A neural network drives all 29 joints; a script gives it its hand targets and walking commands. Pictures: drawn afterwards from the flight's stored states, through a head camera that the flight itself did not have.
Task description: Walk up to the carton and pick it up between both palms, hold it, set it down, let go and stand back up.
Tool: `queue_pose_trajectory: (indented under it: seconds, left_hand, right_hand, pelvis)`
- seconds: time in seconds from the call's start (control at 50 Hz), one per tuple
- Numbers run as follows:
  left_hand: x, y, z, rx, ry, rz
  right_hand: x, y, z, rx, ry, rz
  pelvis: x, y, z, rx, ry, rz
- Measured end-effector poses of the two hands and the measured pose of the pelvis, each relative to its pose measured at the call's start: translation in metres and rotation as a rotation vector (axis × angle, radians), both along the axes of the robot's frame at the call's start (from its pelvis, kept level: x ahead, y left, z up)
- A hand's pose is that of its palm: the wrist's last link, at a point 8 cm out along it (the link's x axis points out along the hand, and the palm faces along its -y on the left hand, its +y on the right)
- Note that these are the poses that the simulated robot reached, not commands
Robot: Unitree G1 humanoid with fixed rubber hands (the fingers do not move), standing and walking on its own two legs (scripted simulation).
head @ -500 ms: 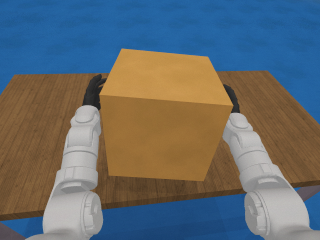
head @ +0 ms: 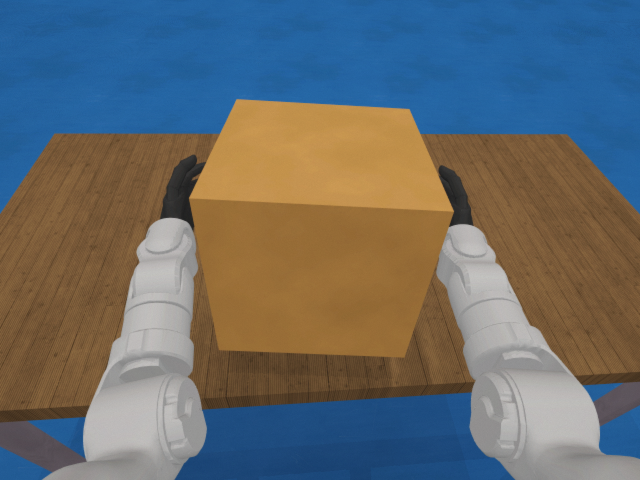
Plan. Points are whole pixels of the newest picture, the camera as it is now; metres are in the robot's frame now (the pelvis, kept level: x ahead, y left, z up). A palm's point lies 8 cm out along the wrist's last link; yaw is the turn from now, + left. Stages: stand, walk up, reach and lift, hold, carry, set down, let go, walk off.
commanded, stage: set down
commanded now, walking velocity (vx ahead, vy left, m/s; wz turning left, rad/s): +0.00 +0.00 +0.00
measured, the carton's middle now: (318, 224) +0.44 +0.07 +0.07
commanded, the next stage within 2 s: none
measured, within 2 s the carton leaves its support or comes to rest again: neither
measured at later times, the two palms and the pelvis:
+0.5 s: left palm (196, 234) +0.39 +0.23 +0.08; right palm (452, 241) +0.43 -0.12 +0.08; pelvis +0.00 +0.00 +0.00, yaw -2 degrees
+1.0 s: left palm (193, 236) +0.39 +0.24 +0.08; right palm (449, 247) +0.42 -0.12 +0.08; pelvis -0.01 +0.01 +0.00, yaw -2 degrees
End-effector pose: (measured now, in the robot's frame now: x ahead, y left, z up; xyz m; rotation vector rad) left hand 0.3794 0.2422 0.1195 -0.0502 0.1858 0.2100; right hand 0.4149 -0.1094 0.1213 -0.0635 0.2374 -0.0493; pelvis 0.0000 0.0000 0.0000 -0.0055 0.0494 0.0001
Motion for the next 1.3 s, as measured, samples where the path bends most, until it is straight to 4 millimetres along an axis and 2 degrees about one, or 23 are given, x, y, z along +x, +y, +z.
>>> queue_pose_trajectory:
  seconds: [0.32,0.52,0.72,1.04,1.3]
  left_hand:
    - [0.010,-0.016,-0.032,0.019,0.049,-0.019]
    - [0.010,-0.011,-0.039,0.023,0.043,0.007]
    - [0.011,-0.007,-0.042,0.008,0.032,-0.006]
    - [0.009,-0.006,-0.044,0.022,0.023,-0.008]
    - [0.007,-0.007,-0.047,0.019,0.033,-0.006]
  right_hand:
    - [0.001,-0.017,-0.038,-0.010,0.030,-0.008]
    - [0.011,-0.011,-0.040,-0.022,-0.011,0.019]
    - [0.008,-0.008,-0.042,-0.029,-0.027,0.005]
    - [0.003,-0.007,-0.044,-0.009,-0.046,-0.004]
    - [0.002,-0.007,-0.046,-0.006,-0.051,0.003]
  pelvis:
    - [-0.001,0.004,0.000,-0.004,0.088,-0.033]
    - [0.001,0.001,-0.001,0.002,0.117,-0.027]
    - [0.001,0.002,-0.001,0.004,0.115,-0.022]
    - [-0.011,0.007,0.000,-0.002,0.120,-0.030]
    - [-0.009,0.007,0.000,0.005,0.117,-0.033]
